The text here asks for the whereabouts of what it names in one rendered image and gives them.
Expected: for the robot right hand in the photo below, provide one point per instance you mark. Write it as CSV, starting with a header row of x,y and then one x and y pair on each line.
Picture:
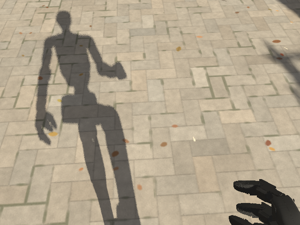
x,y
283,210

